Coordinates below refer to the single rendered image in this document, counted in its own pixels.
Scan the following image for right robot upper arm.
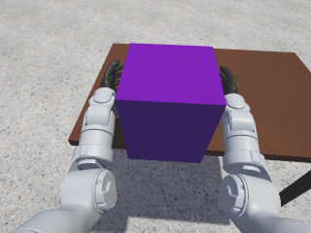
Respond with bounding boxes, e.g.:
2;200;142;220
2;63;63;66
218;173;311;233

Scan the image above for left robot upper arm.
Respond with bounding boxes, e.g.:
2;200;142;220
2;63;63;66
9;168;118;233

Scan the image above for carton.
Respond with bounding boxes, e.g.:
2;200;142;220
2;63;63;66
115;43;226;163

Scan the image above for table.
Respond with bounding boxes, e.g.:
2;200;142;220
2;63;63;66
68;43;311;207

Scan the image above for right robot forearm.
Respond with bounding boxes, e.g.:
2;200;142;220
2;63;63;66
220;93;281;209

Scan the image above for right robot hand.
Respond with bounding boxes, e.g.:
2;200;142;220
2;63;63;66
219;65;238;95

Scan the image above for left robot hand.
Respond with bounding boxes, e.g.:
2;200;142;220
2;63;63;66
100;59;124;94

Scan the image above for left robot forearm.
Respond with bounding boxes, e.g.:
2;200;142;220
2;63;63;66
58;87;118;204

